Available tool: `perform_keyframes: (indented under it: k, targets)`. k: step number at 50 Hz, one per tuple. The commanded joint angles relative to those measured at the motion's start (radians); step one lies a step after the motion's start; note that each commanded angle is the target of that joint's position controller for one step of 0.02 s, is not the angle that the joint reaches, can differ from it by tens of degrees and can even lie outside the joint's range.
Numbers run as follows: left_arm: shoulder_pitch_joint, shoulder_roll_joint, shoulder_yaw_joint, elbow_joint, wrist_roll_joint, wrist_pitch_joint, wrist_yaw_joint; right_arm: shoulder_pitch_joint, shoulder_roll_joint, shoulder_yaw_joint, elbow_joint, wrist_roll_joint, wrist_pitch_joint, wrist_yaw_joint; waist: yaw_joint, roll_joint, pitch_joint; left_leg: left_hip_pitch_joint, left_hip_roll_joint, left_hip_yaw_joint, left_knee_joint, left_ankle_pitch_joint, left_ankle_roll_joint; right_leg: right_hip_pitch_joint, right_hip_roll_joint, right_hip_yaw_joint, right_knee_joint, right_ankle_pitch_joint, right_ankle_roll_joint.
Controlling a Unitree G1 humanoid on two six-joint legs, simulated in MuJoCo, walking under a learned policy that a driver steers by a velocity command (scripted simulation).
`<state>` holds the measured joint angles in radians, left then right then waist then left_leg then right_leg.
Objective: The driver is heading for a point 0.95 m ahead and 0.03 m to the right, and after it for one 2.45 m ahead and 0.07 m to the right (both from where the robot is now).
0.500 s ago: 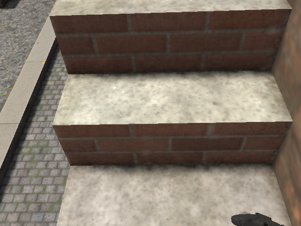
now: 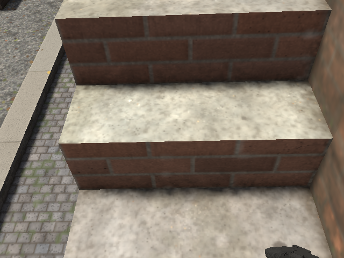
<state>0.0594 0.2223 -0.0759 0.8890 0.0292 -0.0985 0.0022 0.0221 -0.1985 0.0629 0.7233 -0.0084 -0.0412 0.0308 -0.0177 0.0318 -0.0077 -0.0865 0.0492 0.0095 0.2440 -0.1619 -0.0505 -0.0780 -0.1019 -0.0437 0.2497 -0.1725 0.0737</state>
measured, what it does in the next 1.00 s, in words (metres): stands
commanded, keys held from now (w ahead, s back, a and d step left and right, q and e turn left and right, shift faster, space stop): w+shift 0.58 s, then shift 0.42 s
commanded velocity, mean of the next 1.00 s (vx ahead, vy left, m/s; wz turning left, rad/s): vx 0.78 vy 0.00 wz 0.00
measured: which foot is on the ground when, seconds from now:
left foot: down 0.00-1.00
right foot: down 0.00-1.00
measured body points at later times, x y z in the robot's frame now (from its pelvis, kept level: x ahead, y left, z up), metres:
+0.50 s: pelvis +0.00 +0.00 +0.00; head +0.00 -0.02 +0.45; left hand +0.17 +0.22 -0.10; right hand +0.21 -0.21 -0.09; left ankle -0.02 +0.15 -0.75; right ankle -0.03 -0.17 -0.75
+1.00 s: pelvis -0.01 -0.01 +0.00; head -0.01 -0.02 +0.45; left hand +0.04 +0.25 -0.13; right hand +0.08 -0.25 -0.14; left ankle -0.02 +0.15 -0.75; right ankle -0.03 -0.17 -0.75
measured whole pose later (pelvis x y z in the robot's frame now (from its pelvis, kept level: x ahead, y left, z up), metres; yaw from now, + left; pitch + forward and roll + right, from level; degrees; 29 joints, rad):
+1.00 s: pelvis -0.01 -0.01 +0.00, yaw -1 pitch -1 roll +0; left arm 0.25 0.25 -0.01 1.04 0.03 -0.08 -0.02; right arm 0.20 -0.23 0.01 0.89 0.02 0.04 0.00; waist -0.01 0.03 0.00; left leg -0.06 0.06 0.01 0.21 -0.13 -0.06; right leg -0.08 -0.09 -0.03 0.26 -0.16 0.07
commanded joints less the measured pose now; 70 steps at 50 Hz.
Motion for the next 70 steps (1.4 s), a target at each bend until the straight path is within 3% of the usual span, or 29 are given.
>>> perform_keyframes:
  k: [1, 29, 33, 40, 49, 56, 63, 70]
  targets:
    - [-0.069, 0.109, 0.025, -0.066, -0.001, -0.015, 0.003, -0.102, -0.068, -0.018, -0.088, 0.001, -0.018, -0.002, 0.000, -0.020, -0.102, 0.063, 0.089, -0.068, -0.001, 0.262, 0.041, -0.001, -0.083, 0.054, -0.022, 0.220, -0.104]
    - [-0.066, 0.107, 0.026, -0.059, 0.000, -0.017, 0.001, -0.101, -0.068, -0.018, -0.078, 0.002, -0.016, -0.004, 0.002, -0.020, -0.100, 0.069, 0.093, -0.064, -0.012, 0.261, 0.037, -0.001, -0.081, 0.060, -0.028, 0.218, -0.102]
    - [0.051, 0.142, 0.040, 0.015, 0.001, -0.008, -0.007, -0.010, -0.111, -0.036, -0.009, 0.005, 0.003, 0.005, 0.007, -0.008, -0.111, 0.115, 0.106, -0.058, -0.027, 0.453, 0.049, 0.054, -0.084, 0.058, -0.018, 0.348, -0.095]
    - [0.097, 0.137, 0.060, 0.068, 0.003, 0.003, -0.020, 0.046, -0.105, -0.053, 0.061, 0.017, 0.042, -0.009, 0.003, -0.025, -0.035, 0.072, 0.094, -0.041, -0.047, 0.311, 0.050, 0.010, -0.072, 0.055, -0.022, 0.263, -0.091]
    - [0.200, 0.146, 0.095, 0.113, -0.002, 0.014, -0.013, 0.160, -0.110, -0.074, 0.112, 0.026, 0.070, -0.036, 0.000, -0.031, -0.007, 0.020, 0.090, -0.037, -0.043, 0.196, 0.039, -0.019, -0.071, 0.058, -0.020, 0.219, -0.093]
    - [0.256, 0.137, 0.116, 0.110, -0.005, 0.034, 0.005, 0.224, -0.102, -0.086, 0.128, 0.030, 0.082, -0.053, 0.000, -0.032, 0.019, -0.032, 0.077, -0.034, -0.025, 0.111, 0.041, -0.058, -0.060, 0.057, -0.003, 0.130, -0.097]
    - [0.285, 0.112, 0.130, 0.098, -0.005, 0.059, 0.020, 0.259, -0.077, -0.092, 0.147, 0.035, 0.080, -0.056, 0.000, -0.036, 0.065, -0.105, 0.059, -0.035, -0.006, -0.019, 0.061, -0.121, -0.043, 0.062, 0.015, -0.044, -0.105]
    - [0.304, 0.100, 0.140, 0.093, -0.007, 0.069, 0.031, 0.272, -0.064, -0.098, 0.153, 0.037, 0.073, -0.062, -0.001, -0.031, 0.068, -0.134, 0.052, -0.043, 0.012, -0.059, 0.067, -0.150, -0.039, 0.069, 0.030, -0.088, -0.109]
